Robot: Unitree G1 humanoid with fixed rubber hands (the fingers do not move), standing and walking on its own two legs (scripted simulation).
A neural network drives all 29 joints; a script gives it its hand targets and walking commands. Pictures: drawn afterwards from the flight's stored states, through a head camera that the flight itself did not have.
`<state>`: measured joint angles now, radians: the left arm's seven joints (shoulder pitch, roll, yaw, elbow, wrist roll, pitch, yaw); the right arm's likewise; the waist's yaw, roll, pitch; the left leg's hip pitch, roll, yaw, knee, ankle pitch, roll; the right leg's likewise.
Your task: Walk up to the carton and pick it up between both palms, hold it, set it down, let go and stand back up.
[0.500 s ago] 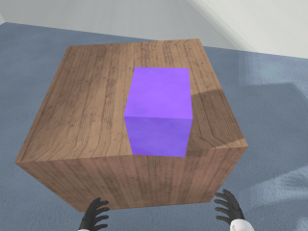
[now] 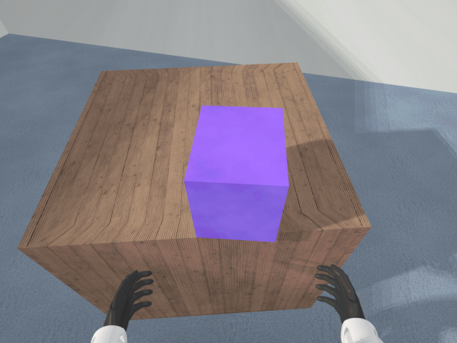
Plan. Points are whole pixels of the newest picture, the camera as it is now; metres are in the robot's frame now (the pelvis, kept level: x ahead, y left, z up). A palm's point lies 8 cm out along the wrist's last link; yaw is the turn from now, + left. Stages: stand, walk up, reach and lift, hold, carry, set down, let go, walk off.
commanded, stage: reach and lift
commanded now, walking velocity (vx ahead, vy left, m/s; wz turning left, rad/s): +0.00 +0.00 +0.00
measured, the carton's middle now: (238, 173) +0.46 +0.01 +0.00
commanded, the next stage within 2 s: none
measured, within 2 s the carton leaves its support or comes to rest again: neither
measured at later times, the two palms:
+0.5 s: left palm (117, 276) +0.24 +0.23 -0.01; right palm (342, 273) +0.24 -0.16 +0.00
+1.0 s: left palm (119, 218) +0.32 +0.23 +0.04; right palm (331, 209) +0.33 -0.16 +0.05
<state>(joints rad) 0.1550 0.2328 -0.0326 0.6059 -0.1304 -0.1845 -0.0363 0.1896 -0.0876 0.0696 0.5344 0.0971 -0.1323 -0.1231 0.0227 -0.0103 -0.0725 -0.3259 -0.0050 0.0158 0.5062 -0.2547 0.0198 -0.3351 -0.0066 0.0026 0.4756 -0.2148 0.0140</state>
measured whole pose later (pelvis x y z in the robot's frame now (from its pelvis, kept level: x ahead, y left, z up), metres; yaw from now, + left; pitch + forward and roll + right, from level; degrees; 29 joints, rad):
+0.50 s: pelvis +0.02 +0.01 +0.00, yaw -1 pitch +3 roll -1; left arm 0.12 0.28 -0.11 0.50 -0.21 -0.33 -0.02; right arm 0.15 -0.09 0.08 0.45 0.14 -0.30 -0.14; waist 0.02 -0.02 -0.08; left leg -0.25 -0.02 0.03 0.46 -0.26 0.04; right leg -0.26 -0.01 0.03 0.41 -0.21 0.03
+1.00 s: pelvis +0.03 +0.01 +0.01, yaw -1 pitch +4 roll -1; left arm -0.17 0.33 -0.12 0.52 -0.29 -0.12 -0.01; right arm -0.17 -0.12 0.06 0.48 0.21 -0.06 -0.20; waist 0.04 -0.02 -0.10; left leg -0.22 -0.01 0.03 0.39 -0.24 0.04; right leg -0.22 0.00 0.04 0.32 -0.18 0.03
